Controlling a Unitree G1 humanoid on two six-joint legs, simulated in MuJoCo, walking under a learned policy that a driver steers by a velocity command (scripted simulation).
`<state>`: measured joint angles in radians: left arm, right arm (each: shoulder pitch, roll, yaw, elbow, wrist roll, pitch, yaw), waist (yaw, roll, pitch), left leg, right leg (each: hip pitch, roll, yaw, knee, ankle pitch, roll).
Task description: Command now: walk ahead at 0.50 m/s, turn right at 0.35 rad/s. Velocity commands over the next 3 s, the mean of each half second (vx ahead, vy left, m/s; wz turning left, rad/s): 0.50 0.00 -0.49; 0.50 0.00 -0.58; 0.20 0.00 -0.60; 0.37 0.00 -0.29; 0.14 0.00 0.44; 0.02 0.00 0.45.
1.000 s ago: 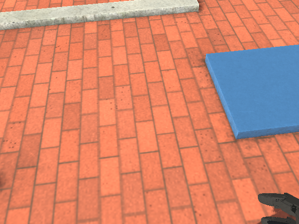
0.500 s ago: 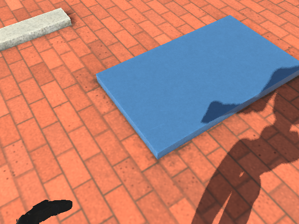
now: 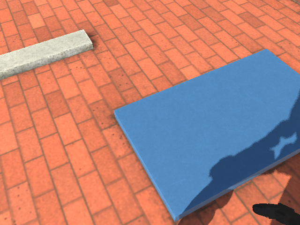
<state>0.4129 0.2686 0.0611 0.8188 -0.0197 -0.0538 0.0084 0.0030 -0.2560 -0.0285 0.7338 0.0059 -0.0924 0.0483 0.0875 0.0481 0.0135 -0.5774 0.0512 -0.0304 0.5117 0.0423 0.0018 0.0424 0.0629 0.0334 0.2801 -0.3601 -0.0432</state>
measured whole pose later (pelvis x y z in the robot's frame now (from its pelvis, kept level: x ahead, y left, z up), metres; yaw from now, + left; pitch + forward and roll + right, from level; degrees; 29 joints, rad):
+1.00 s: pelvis +0.52 -0.14 +0.01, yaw -34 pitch +3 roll +2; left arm 0.41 0.24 0.04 0.73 -0.02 -0.01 0.02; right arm 0.01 -0.21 0.00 0.64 -0.01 -0.09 0.02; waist 0.06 0.01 0.00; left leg -0.74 0.02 0.04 0.85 -0.22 -0.02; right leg -0.04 0.07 0.21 0.30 -0.30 -0.07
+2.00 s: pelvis +0.76 -0.43 +0.01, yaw -59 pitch +4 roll +2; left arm 0.41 0.21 0.03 0.82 0.00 -0.01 0.02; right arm 0.05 -0.20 -0.01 0.63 0.00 -0.07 0.04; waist 0.03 -0.02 -0.02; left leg -0.70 -0.01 0.14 0.88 -0.26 0.10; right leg 0.00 0.01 0.09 0.47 -0.35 -0.05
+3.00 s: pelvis +0.84 -0.57 +0.01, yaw -28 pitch +3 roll +1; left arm 0.24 0.23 0.04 0.72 -0.01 0.04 0.04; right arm 0.11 -0.18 0.00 0.54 0.01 0.05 -0.04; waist 0.04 0.00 0.01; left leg -0.51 0.02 0.02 1.00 -0.52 -0.05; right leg -0.27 -0.07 -0.05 0.40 -0.18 0.00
